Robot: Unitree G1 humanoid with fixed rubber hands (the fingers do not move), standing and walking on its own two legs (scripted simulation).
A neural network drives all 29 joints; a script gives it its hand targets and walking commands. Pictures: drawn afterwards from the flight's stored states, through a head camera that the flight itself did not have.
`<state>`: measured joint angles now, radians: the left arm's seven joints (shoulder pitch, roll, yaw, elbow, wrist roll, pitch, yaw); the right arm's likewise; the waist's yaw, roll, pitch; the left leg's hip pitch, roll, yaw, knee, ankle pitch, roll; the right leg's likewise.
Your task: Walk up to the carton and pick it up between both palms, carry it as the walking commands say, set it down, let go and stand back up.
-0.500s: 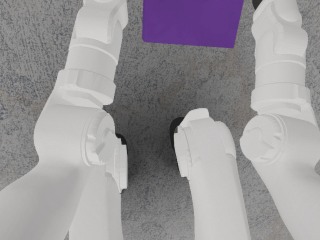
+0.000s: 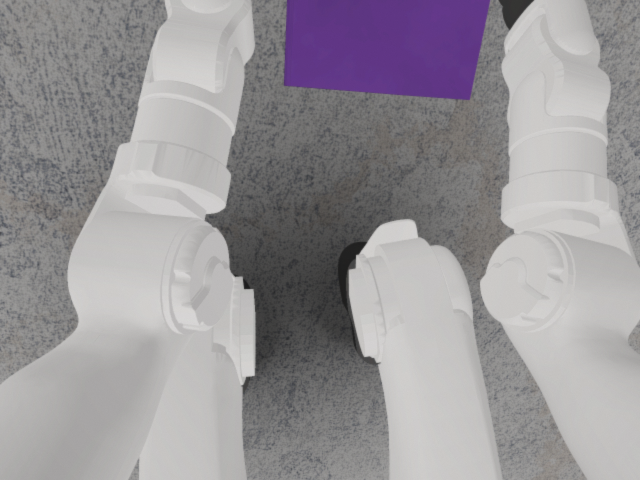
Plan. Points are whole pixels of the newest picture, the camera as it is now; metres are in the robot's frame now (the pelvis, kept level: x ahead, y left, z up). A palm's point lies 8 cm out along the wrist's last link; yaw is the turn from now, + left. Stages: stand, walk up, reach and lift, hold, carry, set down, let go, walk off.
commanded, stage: set down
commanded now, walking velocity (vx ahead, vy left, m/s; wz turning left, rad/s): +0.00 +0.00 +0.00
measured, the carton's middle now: out of the picture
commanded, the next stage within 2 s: none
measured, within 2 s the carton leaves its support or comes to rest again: rests again in 0.24 s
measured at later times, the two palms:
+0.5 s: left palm out of the picture +0.56 +0.02 -0.18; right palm (522, 5) +0.50 -0.25 -0.17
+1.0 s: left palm out of the picture +0.56 +0.06 -0.17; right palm (538, 29) +0.48 -0.26 -0.17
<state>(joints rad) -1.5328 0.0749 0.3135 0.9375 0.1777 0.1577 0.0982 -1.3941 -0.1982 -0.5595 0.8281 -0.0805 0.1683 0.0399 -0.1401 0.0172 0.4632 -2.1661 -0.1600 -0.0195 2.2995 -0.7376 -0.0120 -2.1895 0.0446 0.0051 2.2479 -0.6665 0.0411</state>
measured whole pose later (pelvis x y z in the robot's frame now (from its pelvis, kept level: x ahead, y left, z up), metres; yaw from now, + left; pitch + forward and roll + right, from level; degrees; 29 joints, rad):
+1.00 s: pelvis -0.02 +0.00 +0.00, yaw -1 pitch +31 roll -2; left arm -1.59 0.36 -0.05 1.13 -0.16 0.13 0.11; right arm -1.43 -0.30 -0.28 1.07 0.15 0.05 -0.08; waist -0.15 0.00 0.52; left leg -2.14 -0.16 -0.04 2.28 -0.67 -0.03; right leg -2.16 0.05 -0.01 2.22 -0.59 0.03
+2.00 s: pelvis -0.03 -0.01 +0.22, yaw -1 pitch +28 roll +2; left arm -1.50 0.39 0.14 0.81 -0.07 0.37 0.09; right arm -1.32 -0.26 -0.26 0.56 0.15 0.37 -0.17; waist -0.14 0.01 0.52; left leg -1.50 -0.10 -0.04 1.48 -0.48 -0.02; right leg -1.55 0.07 0.06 1.46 -0.40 0.02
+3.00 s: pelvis +0.06 -0.01 +0.38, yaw -2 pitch +17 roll +0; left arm -0.32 0.14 0.14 0.57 0.09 0.09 0.08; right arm -0.23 -0.19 -0.12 0.51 0.01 0.07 0.07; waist -0.08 -0.03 0.13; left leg -0.66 -0.06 -0.08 0.67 -0.30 0.00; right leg -0.71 0.05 0.08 0.66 -0.24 0.00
